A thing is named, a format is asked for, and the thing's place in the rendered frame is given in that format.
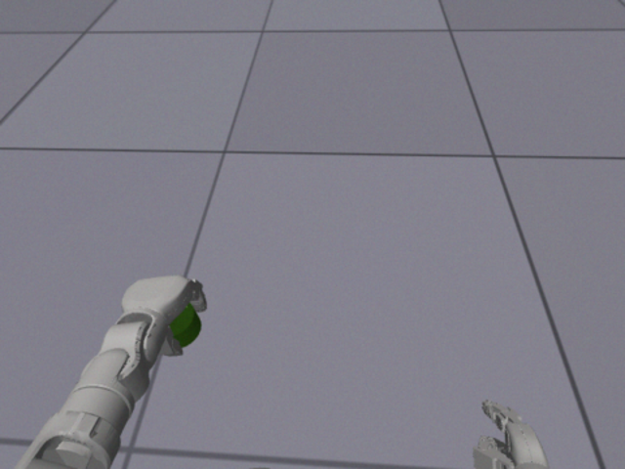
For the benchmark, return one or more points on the tin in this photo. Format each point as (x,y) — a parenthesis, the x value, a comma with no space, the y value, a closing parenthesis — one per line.
(186,326)

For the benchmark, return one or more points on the left robot arm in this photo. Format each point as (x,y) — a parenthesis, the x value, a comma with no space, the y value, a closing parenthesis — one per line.
(85,433)

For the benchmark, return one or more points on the right robot hand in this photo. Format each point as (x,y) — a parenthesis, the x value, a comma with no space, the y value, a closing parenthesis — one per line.
(522,444)

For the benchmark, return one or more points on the left robot hand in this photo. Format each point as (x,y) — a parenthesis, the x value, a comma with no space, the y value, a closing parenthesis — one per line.
(168,296)

